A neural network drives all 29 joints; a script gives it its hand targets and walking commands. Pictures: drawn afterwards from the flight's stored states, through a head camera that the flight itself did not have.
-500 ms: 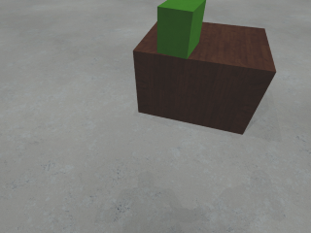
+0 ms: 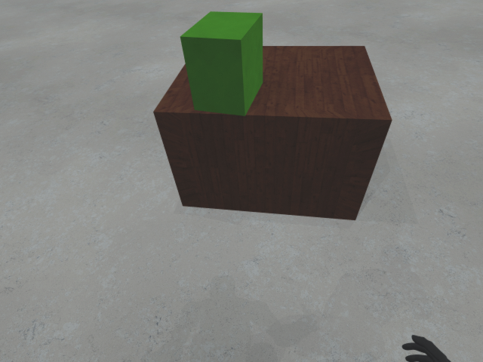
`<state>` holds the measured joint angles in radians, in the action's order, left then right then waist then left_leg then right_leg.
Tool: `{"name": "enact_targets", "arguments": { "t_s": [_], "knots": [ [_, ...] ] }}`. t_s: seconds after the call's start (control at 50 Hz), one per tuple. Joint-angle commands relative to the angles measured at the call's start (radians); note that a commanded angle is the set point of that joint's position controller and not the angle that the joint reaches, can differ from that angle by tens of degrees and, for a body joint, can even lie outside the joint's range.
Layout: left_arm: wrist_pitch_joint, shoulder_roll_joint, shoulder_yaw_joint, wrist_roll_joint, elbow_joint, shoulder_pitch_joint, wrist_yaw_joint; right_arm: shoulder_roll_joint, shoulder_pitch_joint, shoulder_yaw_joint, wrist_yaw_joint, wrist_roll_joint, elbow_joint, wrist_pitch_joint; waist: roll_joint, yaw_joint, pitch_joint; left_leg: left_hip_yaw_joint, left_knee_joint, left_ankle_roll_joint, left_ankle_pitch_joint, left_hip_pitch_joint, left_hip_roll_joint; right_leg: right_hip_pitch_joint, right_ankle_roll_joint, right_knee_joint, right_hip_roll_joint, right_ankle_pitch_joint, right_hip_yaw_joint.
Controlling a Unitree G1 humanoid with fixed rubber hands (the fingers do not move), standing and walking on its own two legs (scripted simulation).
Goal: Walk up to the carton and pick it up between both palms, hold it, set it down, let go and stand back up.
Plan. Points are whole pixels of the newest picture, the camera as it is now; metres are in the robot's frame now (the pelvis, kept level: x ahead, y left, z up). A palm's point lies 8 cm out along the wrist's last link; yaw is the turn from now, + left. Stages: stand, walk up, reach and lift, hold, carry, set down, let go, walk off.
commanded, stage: walk up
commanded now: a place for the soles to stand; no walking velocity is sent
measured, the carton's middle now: (227, 62) +1.22 +0.05 -0.02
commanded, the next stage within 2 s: none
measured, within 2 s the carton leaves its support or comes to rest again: neither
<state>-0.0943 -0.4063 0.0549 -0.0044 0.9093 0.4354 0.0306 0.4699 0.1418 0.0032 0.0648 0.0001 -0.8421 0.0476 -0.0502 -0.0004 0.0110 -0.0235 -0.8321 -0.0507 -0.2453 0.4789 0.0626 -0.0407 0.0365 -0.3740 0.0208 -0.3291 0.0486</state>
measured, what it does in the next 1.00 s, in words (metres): walks ahead: left foot, then right foot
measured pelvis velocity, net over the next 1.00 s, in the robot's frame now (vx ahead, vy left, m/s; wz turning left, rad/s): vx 0.30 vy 0.02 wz -0.14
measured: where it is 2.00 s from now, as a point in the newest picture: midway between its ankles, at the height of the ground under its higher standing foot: (230, 307)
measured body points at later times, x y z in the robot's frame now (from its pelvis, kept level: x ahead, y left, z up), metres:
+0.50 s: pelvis +0.17 +0.04 +0.00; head +0.16 +0.04 +0.45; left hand +0.25 +0.35 -0.11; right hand +0.21 -0.28 -0.11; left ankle +0.15 +0.14 -0.74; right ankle +0.23 -0.11 -0.71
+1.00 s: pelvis +0.30 +0.02 +0.00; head +0.30 +0.00 +0.45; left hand +0.39 +0.34 -0.09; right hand +0.35 -0.30 -0.12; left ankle +0.35 +0.17 -0.69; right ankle +0.28 -0.10 -0.74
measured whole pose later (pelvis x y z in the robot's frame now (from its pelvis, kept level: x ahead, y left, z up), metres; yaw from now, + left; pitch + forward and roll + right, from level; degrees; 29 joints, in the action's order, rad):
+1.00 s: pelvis +0.30 +0.02 +0.00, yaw -8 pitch -2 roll +0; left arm -0.11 -0.41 0.04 0.00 0.87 0.36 0.01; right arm 0.45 0.24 0.00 0.08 0.00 -0.84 0.02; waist -0.05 0.00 -0.02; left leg 0.00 -0.91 -0.03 -0.30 0.45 0.07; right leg -0.18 0.03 -0.46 -0.03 -0.26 -0.01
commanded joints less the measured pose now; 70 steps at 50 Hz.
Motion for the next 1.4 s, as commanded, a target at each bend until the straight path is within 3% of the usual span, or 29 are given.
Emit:
{"name": "enact_targets", "arguments": {
  "t_s": [0.0,0.02,0.08,0.12,0.14,0.16,0.2,0.22,0.26,0.42,0.5,0.56,0.58,0.6,0.62,0.66,0.74,0.84,0.94,1.04,1.06,1.08,1.1,1.12,1.14,1.18,1.24,1.28,1.38],
  "knots": [
    [-0.004,-0.239,0.059,0.015,-0.074,0.033,-0.022,0.091,-0.175,0.061,0.007,0.021,0.136,0.028,0.183,0.062,-0.084,-0.010,0.307,0.041,0.055,0.103,0.008,0.169,0.129,0.006,-0.222,0.564,0.179],
    [0.001,-0.230,0.055,0.014,-0.080,0.024,-0.025,0.101,-0.149,0.067,0.001,0.026,0.115,0.032,0.152,0.069,-0.070,-0.045,0.359,0.033,0.077,0.080,-0.032,0.178,0.130,-0.009,-0.196,0.578,0.169],
    [0.002,-0.200,0.043,0.029,-0.134,-0.064,-0.024,0.154,0.151,0.104,-0.016,0.041,-0.002,0.057,0.060,-0.074,0.158,0.010,0.484,-0.029,0.289,-0.497,0.013,-0.074,0.048,-0.391,-0.099,0.505,0.061],
    [-0.004,-0.111,0.014,0.031,-0.143,0.021,-0.021,0.265,0.249,0.143,-0.035,0.040,-0.008,0.061,-0.216,-0.086,0.251,0.418,0.458,-0.045,-0.014,-0.858,0.303,-0.543,-0.006,-0.660,0.056,-0.171,0.048],
    [0.002,-0.199,0.024,0.018,-0.129,-0.008,-0.031,0.275,0.199,0.137,-0.035,0.032,0.009,0.058,-0.158,-0.083,0.173,0.580,0.562,-0.151,-0.164,-0.746,0.383,-0.615,-0.003,-0.765,0.048,-0.174,0.007],
    [0.004,-0.226,0.027,-0.001,-0.123,-0.032,-0.033,0.260,0.161,0.142,-0.029,0.022,0.020,0.056,-0.148,-0.072,0.063,0.504,0.593,-0.182,-0.236,-0.627,0.391,-0.635,0.001,-0.813,-0.035,-0.139,0.021],
    [0.002,-0.216,0.034,0.010,-0.087,-0.033,-0.008,0.195,0.024,0.119,-0.036,0.024,0.060,0.054,-0.101,-0.005,-0.082,0.311,0.672,-0.103,-0.293,-0.426,0.258,-0.598,-0.013,-0.770,-0.072,-0.006,0.040],
    [0.003,-0.210,0.035,0.009,-0.066,-0.021,0.005,0.195,0.037,0.113,-0.037,0.014,0.048,0.056,-0.056,0.003,-0.124,0.223,0.672,-0.049,-0.216,-0.326,0.207,-0.533,-0.012,-0.728,-0.090,0.057,0.059],
    [0.018,-0.172,0.040,0.015,-0.057,-0.007,0.020,0.165,0.115,0.107,-0.033,0.013,0.041,0.068,-0.087,-0.010,-0.124,0.108,0.657,-0.056,-0.046,-0.283,0.162,-0.481,-0.027,-0.680,-0.077,0.098,0.018],
    [0.019,-0.170,0.034,-0.004,-0.105,-0.202,0.026,0.216,0.185,0.110,-0.016,0.023,0.082,0.052,-0.082,-0.057,-0.176,0.118,0.664,-0.165,-0.259,-0.288,0.225,-0.552,-0.040,-0.391,-0.096,0.110,-0.061],
    [-0.003,-0.178,0.036,-0.003,-0.112,-0.156,0.026,0.215,0.169,0.114,-0.011,0.031,0.087,0.036,-0.147,-0.051,-0.077,0.031,0.518,-0.151,-0.096,-0.355,0.202,-0.415,-0.020,-0.204,-0.072,0.095,-0.116],
    [-0.027,-0.215,0.050,-0.011,-0.056,0.012,-0.007,0.139,0.169,0.088,-0.017,0.011,0.110,0.017,0.056,0.047,0.119,-0.078,0.117,-0.069,0.157,-0.301,0.119,-0.030,0.006,0.006,-0.029,0.193,-0.097],
    [-0.032,-0.259,0.076,-0.018,-0.041,0.091,-0.019,0.089,0.188,0.070,-0.017,0.015,0.117,0.016,0.148,0.091,0.173,-0.077,-0.059,-0.026,0.040,-0.108,0.062,0.176,0.043,-0.017,-0.143,0.146,0.070],
    [-0.035,-0.334,0.098,-0.018,-0.065,0.132,-0.034,0.033,0.224,0.039,-0.015,0.016,0.140,0.022,0.296,0.097,0.212,-0.071,-0.202,0.016,-0.272,0.091,-0.013,0.302,0.115,0.009,-0.384,0.027,0.447],
    [-0.029,-0.358,0.100,-0.004,-0.063,0.095,-0.038,0.119,0.190,0.069,-0.021,0.026,0.106,0.007,0.186,0.084,0.119,0.010,-0.257,0.021,-0.289,0.206,-0.034,0.249,0.192,0.090,-0.440,-0.078,0.608],
    [-0.026,-0.306,0.081,0.015,-0.088,0.037,-0.042,0.156,0.127,0.074,-0.024,0.024,0.102,0.001,0.072,0.068,0.001,0.063,-0.302,0.019,-0.220,0.207,0.033,0.104,0.192,0.068,-0.398,0.145,0.461],
    [-0.030,-0.269,0.063,0.017,-0.091,-0.034,-0.042,0.138,0.182,0.090,-0.007,0.008,0.066,-0.020,0.146,0.002,-0.074,0.053,-0.246,0.035,-0.070,0.062,0.042,-0.098,0.085,0.071,-0.252,0.410,0.170],
    [-0.036,-0.269,0.076,0.016,-0.101,-0.011,-0.040,0.111,0.099,0.084,0.002,0.010,0.067,-0.034,0.171,0.029,-0.051,0.024,-0.172,0.064,0.032,0.117,0.061,-0.033,0.139,0.090,-0.240,0.402,0.094],
    [-0.028,-0.296,0.087,0.012,-0.097,-0.025,-0.035,0.140,0.011,0.093,0.022,0.025,0.100,-0.024,0.107,0.050,-0.129,0.031,0.019,0.063,-0.043,0.107,0.078,-0.135,0.198,0.157,-0.297,-0.057,0.191],
    [-0.009,-0.307,0.085,0.010,-0.122,-0.108,-0.027,0.120,0.107,0.098,0.018,0.025,0.068,0.005,0.151,-0.008,0.002,-0.021,0.343,0.032,-0.048,-0.179,0.035,-0.127,0.147,-0.073,-0.255,0.222,0.075],
    [0.004,-0.286,0.081,0.008,-0.118,-0.154,-0.028,0.129,0.242,0.103,0.006,0.031,0.016,0.012,0.109,-0.077,0.064,-0.017,0.461,0.024,0.021,-0.351,0.023,-0.180,0.112,-0.202,-0.243,0.271,0.041],
    [0.004,-0.210,0.047,0.007,-0.126,-0.104,-0.028,0.167,0.290,0.128,-0.009,0.034,-0.014,0.025,-0.046,-0.092,0.115,0.013,0.439,0.017,0.042,-0.533,0.025,-0.295,0.074,-0.406,-0.149,0.251,-0.021],
    [0.002,-0.133,0.018,0.018,-0.128,-0.047,-0.031,0.225,0.293,0.146,-0.020,0.040,-0.006,0.030,-0.226,-0.075,0.095,0.234,0.484,0.015,-0.065,-0.605,0.157,-0.494,0.028,-0.562,-0.044,-0.053,-0.064],
    [0.007,-0.126,0.005,0.019,-0.118,-0.064,-0.036,0.274,0.248,0.147,-0.023,0.036,0.015,0.035,-0.273,-0.065,0.005,0.473,0.563,-0.033,-0.232,-0.540,0.267,-0.653,0.002,-0.667,0.024,-0.144,-0.060],
    [0.019,-0.211,0.022,0.012,-0.115,-0.104,-0.038,0.291,0.238,0.141,-0.022,0.019,0.036,0.027,-0.179,-0.091,-0.052,0.554,0.652,-0.055,-0.399,-0.424,0.326,-0.657,0.003,-0.714,0.004,-0.158,0.030],
    [0.022,-0.269,0.041,0.001,-0.085,-0.109,-0.035,0.257,0.136,0.133,-0.022,0.017,0.058,0.013,-0.134,-0.042,-0.180,0.419,0.687,-0.067,-0.489,-0.251,0.252,-0.597,0.002,-0.701,-0.075,-0.054,0.022],
    [0.021,-0.217,0.042,-0.003,-0.042,-0.043,-0.014,0.186,0.177,0.112,-0.026,0.015,0.052,0.018,-0.080,-0.032,-0.145,0.225,0.635,-0.027,-0.171,-0.280,0.152,-0.536,-0.020,-0.641,-0.068,0.078,0.005],
    [0.022,-0.185,0.039,0.011,-0.045,-0.060,-0.016,0.165,0.203,0.106,-0.022,0.017,0.058,0.021,-0.146,-0.038,-0.104,0.126,0.580,-0.067,0.019,-0.335,0.098,-0.528,-0.035,-0.593,-0.053,0.084,-0.041],
    [0.031,-0.166,0.018,0.003,-0.092,-0.138,-0.024,0.184,0.294,0.110,-0.032,0.019,0.073,0.012,-0.125,-0.089,-0.081,0.168,0.519,-0.065,0.195,-0.519,0.146,-0.623,-0.029,-0.455,-0.043,0.046,-0.050]
  ]
}}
